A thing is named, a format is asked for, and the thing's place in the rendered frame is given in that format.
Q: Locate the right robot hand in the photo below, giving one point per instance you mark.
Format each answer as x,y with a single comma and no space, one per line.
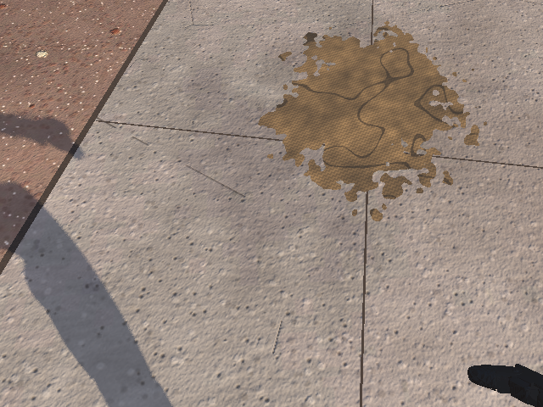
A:
521,382

